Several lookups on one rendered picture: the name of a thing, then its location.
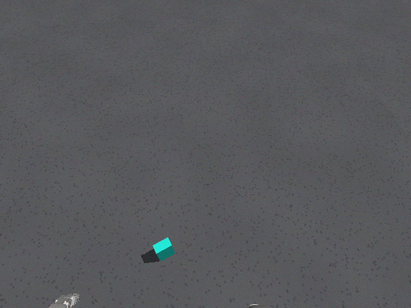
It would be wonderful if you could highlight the left robot hand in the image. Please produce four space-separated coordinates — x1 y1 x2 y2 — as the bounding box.
48 293 80 308

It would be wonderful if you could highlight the carton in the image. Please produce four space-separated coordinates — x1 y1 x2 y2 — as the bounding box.
153 237 175 261

